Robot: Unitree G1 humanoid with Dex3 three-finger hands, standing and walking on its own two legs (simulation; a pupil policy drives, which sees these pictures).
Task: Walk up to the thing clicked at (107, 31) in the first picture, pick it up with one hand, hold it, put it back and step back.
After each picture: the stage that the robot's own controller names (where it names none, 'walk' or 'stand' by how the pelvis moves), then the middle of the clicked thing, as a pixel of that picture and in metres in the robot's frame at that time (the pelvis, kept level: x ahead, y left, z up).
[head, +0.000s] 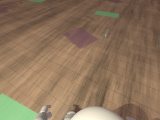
stand; (106, 34) +2.01 -0.42 -0.65
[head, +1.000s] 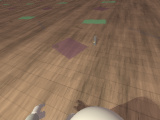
walk; (94, 40) +1.88 +0.02 -0.62
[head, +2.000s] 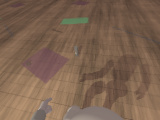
walk; (76, 51) +1.24 +0.34 -0.64
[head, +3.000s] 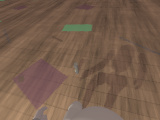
walk; (76, 68) +0.83 +0.29 -0.65
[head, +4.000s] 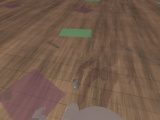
walk; (75, 84) +0.54 +0.20 -0.65
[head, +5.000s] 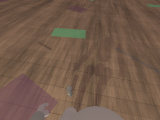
walk; (69, 91) +0.42 +0.22 -0.64
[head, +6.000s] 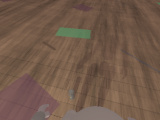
stand; (71, 94) +0.37 +0.19 -0.65
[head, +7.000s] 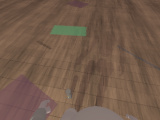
stand; (69, 94) +0.35 +0.22 -0.65
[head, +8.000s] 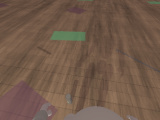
stand; (69, 99) +0.33 +0.22 -0.66
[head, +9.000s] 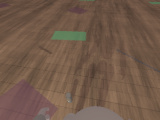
stand; (69, 98) +0.34 +0.23 -0.66
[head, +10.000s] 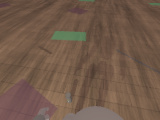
stand; (69, 98) +0.35 +0.23 -0.66
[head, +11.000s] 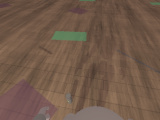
stand; (69, 98) +0.34 +0.23 -0.66
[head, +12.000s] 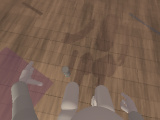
go down; (66, 72) +0.39 +0.22 -0.43
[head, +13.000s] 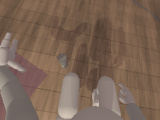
go down; (63, 62) +0.43 +0.23 -0.28
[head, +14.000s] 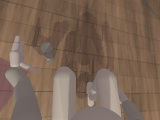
close in; (48, 53) +0.42 +0.26 -0.19
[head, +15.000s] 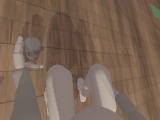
close; (32, 51) +0.41 +0.28 -0.16
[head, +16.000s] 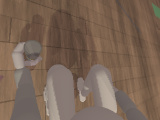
lift; (32, 53) +0.39 +0.28 -0.16
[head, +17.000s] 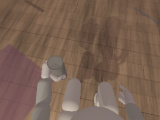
lift; (59, 70) +0.31 +0.20 +0.00
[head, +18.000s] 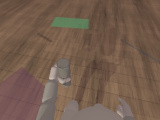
hold; (65, 74) +0.30 +0.17 +0.02
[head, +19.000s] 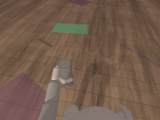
hold; (67, 75) +0.31 +0.16 +0.03
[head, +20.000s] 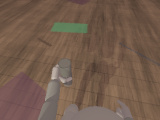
crouch; (66, 74) +0.32 +0.16 +0.02
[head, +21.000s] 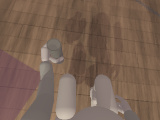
crouch; (57, 53) +0.43 +0.20 -0.06
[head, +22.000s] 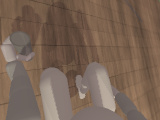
lower; (24, 49) +0.43 +0.28 -0.17
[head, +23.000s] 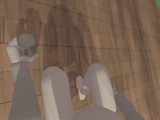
lower; (28, 51) +0.42 +0.28 -0.16
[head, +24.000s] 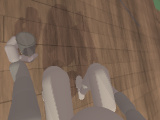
lower; (27, 50) +0.42 +0.28 -0.17
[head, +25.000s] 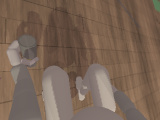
lower; (29, 54) +0.40 +0.28 -0.16
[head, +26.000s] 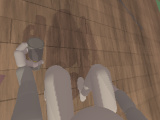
loosen; (35, 56) +0.39 +0.26 -0.16
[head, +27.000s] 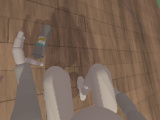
withdraw; (43, 41) +0.52 +0.22 -0.23
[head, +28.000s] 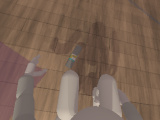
walk; (73, 56) +0.53 +0.15 -0.34
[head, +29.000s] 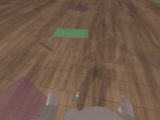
stand; (78, 93) +0.43 +0.11 -0.68
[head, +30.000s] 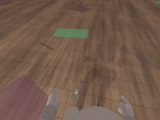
stand; (77, 91) +0.47 +0.13 -0.68
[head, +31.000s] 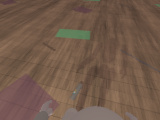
stand; (76, 91) +0.47 +0.14 -0.72
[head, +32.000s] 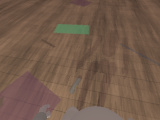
walk; (75, 85) +0.50 +0.18 -0.74
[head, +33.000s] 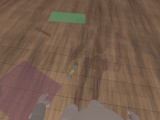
walk; (72, 71) +0.64 +0.20 -0.73
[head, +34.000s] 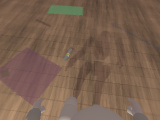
walk; (68, 54) +0.93 +0.37 -0.72
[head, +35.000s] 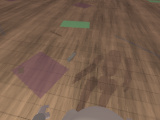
stand; (71, 56) +1.16 +0.37 -0.73
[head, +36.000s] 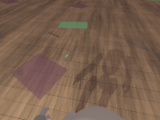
stand; (66, 56) +1.20 +0.48 -0.75
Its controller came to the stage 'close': yes
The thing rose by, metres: 0.67
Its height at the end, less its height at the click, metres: -0.09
